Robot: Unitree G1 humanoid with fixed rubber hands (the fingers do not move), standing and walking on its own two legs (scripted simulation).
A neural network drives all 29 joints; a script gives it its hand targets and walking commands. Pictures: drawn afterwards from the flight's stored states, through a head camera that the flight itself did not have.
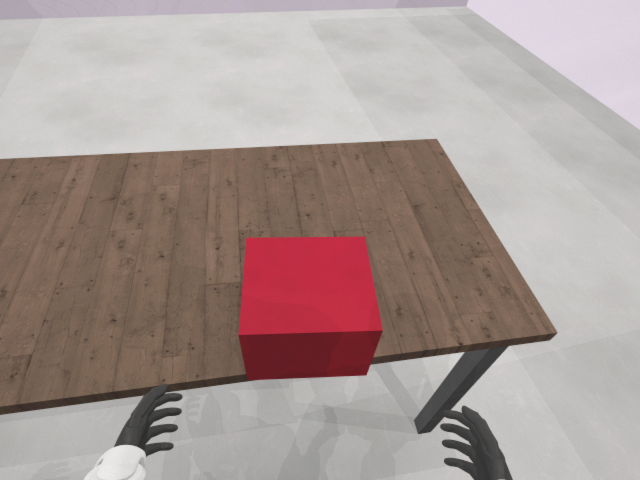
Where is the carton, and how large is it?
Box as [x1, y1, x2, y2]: [239, 237, 382, 379]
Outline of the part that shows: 246,238 239,323 239,339 247,379 366,374 382,329 364,237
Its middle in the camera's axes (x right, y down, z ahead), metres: -0.02 +0.11 +0.59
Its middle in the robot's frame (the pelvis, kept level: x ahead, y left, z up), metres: +0.36 +0.03 -0.04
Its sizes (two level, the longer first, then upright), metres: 0.181 0.161 0.141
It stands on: a table, 0.67 m high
